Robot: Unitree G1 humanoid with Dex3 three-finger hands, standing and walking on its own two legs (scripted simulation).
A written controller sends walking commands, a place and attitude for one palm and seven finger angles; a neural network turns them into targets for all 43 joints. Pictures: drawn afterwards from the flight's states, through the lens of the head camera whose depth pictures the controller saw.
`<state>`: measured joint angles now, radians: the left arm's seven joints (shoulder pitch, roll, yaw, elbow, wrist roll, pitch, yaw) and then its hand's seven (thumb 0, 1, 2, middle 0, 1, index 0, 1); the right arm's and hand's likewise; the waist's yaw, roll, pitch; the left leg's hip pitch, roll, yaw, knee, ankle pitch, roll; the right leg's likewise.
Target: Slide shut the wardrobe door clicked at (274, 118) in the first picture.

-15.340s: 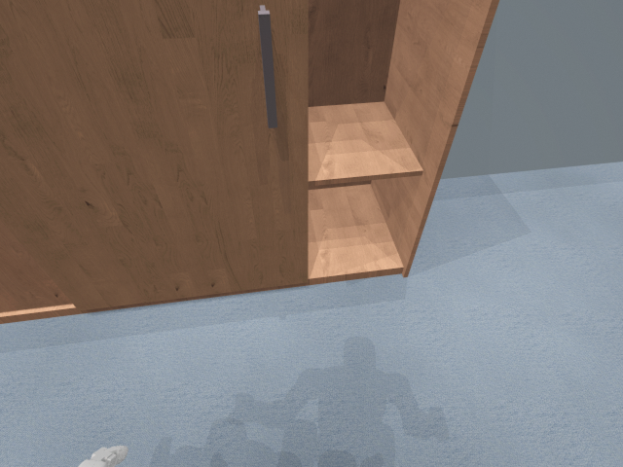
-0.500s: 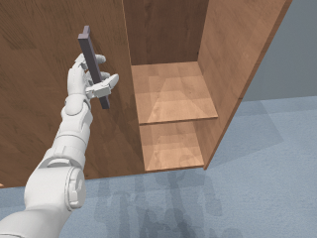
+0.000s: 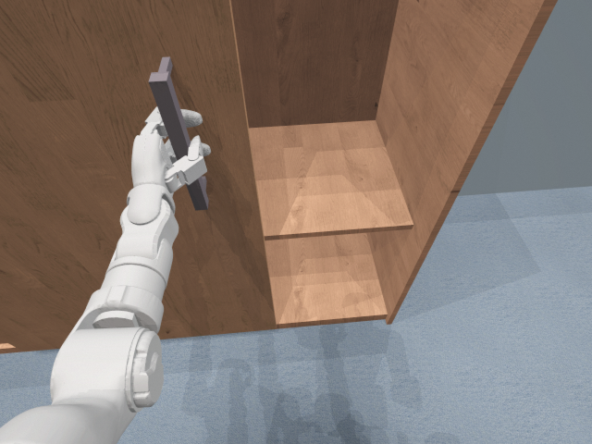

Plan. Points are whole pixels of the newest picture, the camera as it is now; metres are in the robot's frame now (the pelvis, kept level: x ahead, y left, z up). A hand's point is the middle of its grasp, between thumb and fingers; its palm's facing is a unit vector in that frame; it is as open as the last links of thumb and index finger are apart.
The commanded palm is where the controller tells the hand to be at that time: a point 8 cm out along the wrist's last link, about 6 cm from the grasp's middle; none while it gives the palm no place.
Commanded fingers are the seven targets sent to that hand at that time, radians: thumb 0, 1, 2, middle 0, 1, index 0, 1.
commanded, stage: grip the handle and tug to test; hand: left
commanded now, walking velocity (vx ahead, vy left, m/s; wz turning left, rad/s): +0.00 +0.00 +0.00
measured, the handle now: (185, 142) +0.51 +0.16 +0.13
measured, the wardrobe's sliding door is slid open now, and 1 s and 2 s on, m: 0.39 0.39 0.32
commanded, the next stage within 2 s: tug the door sideways, standing still in 0.40 s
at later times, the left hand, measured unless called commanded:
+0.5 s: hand (197, 162) +0.46 +0.13 +0.14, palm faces +0.08 -1.00 +0.02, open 5.7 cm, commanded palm +0.41 +0.18 +0.13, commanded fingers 0.00 0.90 0.90 -0.45 -1.40 -0.45 -1.40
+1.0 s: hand (202, 160) +0.46 +0.13 +0.14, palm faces +0.15 -0.99 -0.01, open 5.7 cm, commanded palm +0.43 +0.12 +0.13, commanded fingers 0.00 0.90 0.90 -0.45 -1.40 -0.45 -1.40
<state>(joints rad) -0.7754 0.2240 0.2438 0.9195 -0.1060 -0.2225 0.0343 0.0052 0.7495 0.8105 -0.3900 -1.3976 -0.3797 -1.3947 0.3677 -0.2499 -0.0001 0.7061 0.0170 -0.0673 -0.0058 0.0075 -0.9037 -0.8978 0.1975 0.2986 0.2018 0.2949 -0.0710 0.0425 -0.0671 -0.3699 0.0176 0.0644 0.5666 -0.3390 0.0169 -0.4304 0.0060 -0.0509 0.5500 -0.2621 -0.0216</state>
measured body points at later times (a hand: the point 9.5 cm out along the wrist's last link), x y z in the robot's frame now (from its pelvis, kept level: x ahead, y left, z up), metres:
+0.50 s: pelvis +0.03 +0.00 +0.01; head +0.06 -0.01 +0.45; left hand +0.45 +0.18 +0.14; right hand +0.11 -0.25 -0.11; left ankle -0.04 +0.10 -0.73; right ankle +0.00 -0.11 -0.73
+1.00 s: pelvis +0.01 +0.01 +0.00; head +0.05 +0.00 +0.45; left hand +0.45 +0.18 +0.14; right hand +0.08 -0.23 -0.13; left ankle -0.04 +0.11 -0.73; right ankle +0.00 -0.11 -0.73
